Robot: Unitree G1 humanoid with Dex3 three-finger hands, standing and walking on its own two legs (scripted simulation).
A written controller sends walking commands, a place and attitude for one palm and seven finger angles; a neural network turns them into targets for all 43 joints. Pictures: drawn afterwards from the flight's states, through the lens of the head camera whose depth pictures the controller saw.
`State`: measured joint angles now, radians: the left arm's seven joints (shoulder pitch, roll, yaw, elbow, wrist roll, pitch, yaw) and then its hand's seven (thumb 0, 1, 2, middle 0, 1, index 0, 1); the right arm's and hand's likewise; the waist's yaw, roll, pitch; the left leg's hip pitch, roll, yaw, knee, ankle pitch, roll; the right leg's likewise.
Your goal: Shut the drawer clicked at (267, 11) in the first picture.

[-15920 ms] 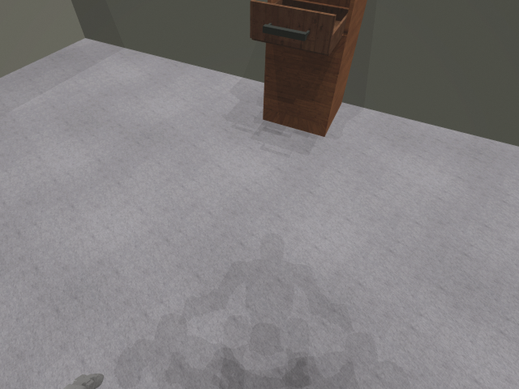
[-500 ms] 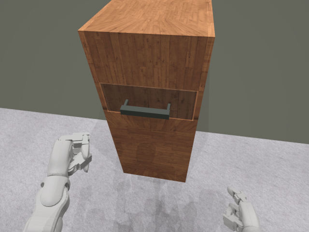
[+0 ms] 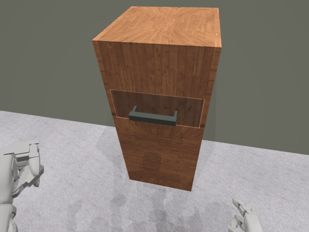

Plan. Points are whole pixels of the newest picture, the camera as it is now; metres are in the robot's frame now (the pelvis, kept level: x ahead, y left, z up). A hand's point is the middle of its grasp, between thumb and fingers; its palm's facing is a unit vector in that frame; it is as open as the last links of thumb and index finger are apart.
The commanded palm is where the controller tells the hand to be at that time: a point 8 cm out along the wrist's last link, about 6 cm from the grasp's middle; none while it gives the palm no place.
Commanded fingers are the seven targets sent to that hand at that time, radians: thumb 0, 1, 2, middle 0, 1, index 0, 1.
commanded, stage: draw the hand back to the body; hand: left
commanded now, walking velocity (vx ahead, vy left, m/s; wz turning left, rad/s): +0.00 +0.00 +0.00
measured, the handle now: (153, 114) +0.59 +0.09 -0.06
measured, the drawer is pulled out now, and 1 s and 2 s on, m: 0.00 0.00 0.00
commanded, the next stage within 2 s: step back with the hand held close in 0.06 s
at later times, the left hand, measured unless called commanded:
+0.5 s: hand (42, 174) +0.17 +0.25 +0.15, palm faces +0.30 -0.82 -0.50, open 3.3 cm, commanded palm +0.11 +0.29 +0.17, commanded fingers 0.00 0.90 0.90 -1.40 -1.60 -1.40 -1.60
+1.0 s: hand (13, 206) +0.11 +0.26 +0.16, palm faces +0.38 -0.79 -0.49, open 3.3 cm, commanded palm +0.04 +0.30 +0.17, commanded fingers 0.00 0.90 0.90 -1.40 -1.60 -1.40 -1.60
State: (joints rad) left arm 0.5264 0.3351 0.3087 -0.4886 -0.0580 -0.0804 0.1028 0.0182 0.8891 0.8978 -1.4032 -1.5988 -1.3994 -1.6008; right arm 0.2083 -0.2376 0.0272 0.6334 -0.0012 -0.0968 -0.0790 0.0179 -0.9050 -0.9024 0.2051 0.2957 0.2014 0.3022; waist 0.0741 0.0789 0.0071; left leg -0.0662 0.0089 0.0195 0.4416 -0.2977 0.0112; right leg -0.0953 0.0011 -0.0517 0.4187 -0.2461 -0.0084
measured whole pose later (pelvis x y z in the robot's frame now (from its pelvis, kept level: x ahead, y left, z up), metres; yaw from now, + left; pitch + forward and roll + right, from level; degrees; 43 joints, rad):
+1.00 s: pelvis -0.08 +0.02 -0.01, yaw +1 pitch +0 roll -1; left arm 0.60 0.39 0.39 -0.57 0.00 -0.25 0.14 0.02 0.88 0.90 -1.41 -1.60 -1.40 -1.60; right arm 0.21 -0.22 -0.01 0.55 0.00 -0.07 -0.08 0.02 -0.90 -0.90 0.21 0.30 0.20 0.30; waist 0.00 0.00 0.03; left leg -0.38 -0.02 0.02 0.61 -0.24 0.05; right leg -0.38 -0.01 -0.02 0.54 -0.16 0.02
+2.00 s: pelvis -0.22 +0.02 -0.01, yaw +0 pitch +4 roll -3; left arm 0.65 0.47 0.42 -0.63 -0.07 -0.28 0.11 0.02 0.89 0.90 -1.40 -1.60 -1.40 -1.60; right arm 0.17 -0.19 -0.01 0.58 -0.03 -0.10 -0.05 0.02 -0.90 -0.90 0.21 0.30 0.20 0.30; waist 0.01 -0.03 -0.02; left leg -0.52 0.02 0.04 0.35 0.05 0.04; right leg -0.17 0.08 0.01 0.48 -0.44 -0.03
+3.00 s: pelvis -0.31 +0.05 -0.03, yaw +0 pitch +0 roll +2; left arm 0.30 0.30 0.20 0.12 0.02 -0.01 0.05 0.00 0.90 0.90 -1.36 -1.56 -1.36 -1.56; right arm 0.22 -0.27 -0.03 0.77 -0.04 -0.04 -0.01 0.01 -0.90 -0.90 0.21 0.30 0.20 0.30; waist -0.03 0.03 -0.03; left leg -0.42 -0.03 0.01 0.69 -0.29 0.01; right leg -0.39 -0.02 -0.02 0.79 -0.44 -0.01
